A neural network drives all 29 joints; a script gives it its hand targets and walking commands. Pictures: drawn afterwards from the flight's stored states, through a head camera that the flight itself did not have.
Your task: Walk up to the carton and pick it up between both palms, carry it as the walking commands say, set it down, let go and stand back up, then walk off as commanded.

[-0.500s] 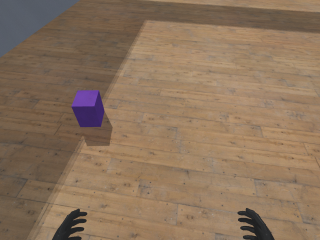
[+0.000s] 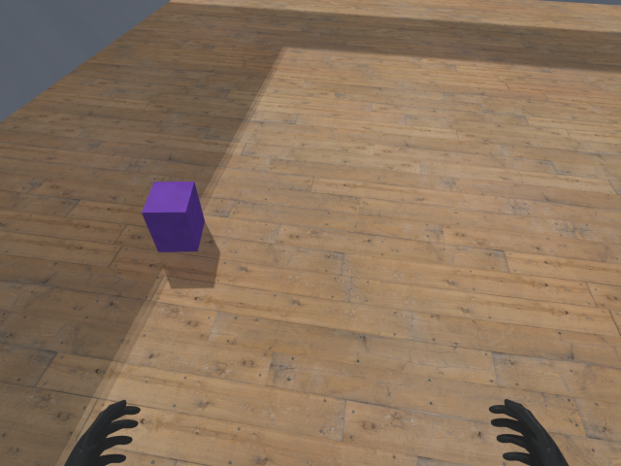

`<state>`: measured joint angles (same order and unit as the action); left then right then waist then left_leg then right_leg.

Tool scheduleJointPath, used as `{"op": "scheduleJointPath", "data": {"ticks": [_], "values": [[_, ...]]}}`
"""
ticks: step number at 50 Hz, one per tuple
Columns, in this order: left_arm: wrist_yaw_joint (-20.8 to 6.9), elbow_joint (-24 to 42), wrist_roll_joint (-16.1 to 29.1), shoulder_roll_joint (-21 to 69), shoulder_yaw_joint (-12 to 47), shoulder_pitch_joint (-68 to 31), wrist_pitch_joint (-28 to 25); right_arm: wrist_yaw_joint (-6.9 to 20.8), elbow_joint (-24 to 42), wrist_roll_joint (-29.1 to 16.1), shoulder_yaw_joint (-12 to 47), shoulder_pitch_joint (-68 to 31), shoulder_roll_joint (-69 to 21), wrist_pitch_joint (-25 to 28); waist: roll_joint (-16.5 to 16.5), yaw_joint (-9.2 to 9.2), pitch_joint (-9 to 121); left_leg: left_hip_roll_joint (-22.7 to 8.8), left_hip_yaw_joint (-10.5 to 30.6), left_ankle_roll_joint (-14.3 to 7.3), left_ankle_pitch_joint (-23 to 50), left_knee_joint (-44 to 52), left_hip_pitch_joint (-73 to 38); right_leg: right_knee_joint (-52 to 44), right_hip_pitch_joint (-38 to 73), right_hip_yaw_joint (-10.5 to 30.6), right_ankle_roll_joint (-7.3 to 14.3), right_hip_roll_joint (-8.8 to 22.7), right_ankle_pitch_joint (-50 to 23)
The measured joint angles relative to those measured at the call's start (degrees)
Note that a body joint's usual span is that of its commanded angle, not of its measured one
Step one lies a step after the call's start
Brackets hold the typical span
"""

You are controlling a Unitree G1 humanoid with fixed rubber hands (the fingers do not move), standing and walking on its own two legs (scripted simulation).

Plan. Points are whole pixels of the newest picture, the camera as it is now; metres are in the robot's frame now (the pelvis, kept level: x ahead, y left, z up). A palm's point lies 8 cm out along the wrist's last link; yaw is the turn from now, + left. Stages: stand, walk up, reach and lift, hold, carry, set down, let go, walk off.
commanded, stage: stand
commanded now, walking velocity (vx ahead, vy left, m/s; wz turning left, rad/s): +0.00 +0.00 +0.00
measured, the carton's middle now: (176, 217) +1.22 +0.57 -0.65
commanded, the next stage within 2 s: walk up in 0.86 s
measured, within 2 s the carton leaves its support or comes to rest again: neither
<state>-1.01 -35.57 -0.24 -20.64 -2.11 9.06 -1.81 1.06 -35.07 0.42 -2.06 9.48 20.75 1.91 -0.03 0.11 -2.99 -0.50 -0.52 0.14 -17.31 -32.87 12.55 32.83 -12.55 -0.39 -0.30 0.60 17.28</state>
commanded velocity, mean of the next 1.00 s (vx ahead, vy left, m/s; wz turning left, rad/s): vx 0.00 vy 0.00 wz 0.00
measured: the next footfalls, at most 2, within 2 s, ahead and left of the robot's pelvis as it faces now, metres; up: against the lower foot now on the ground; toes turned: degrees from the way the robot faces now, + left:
right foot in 1.88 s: +0.11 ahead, -0.05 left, +0.00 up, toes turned +23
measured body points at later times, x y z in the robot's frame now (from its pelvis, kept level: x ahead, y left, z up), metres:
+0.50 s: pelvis +0.00 +0.00 +0.01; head +0.00 +0.00 +0.46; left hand +0.16 +0.30 -0.07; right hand +0.16 -0.30 -0.07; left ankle +0.01 +0.12 -0.73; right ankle +0.01 -0.12 -0.73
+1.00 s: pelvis +0.00 +0.00 +0.01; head +0.00 +0.00 +0.46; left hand +0.13 +0.31 -0.09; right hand +0.13 -0.31 -0.09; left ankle +0.01 +0.12 -0.73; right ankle +0.01 -0.12 -0.73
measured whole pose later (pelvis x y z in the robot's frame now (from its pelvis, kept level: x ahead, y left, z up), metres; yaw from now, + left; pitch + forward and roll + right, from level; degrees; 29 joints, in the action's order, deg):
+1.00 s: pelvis +0.00 +0.00 +0.01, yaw +0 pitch -3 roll +0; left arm 0.0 -50.7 0.1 -22.2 -0.9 7.8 -1.3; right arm 0.1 -50.3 -0.1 -0.9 7.9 22.3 1.3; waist 0.0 0.0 -3.4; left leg -0.6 -0.7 0.2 -12.3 -23.3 7.6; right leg 23.2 -7.6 -0.5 -0.5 0.8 12.2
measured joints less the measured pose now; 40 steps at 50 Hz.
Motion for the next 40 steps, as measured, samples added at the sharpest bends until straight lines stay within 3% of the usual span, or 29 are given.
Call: {"op": "scheduleJointPath", "data": {"ticks": [40], "values": [[0.72, -11.42, 0.30, -1.71, 1.07, -0.90, 0.36, -0.76, -11.50, -0.47, 1.11, -1.19, 1.62, -0.46, 0.02, -0.10, -0.40, -0.05, -0.15, 0.05, 4.02, 7.68, -4.06, -7.78, 4.12, -0.16, -0.19, 0.17, -4.06]]}}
